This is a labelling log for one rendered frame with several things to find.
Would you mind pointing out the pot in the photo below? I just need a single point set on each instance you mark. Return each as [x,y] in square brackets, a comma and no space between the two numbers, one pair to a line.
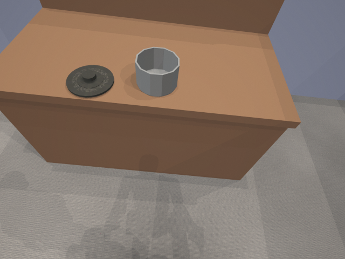
[157,71]

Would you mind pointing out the knob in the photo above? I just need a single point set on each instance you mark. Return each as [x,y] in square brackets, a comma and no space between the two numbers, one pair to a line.
[89,75]

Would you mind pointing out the table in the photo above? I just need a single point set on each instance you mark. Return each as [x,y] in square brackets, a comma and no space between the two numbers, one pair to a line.
[231,103]

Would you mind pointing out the lid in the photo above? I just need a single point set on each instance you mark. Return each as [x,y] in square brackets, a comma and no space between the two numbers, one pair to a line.
[87,89]

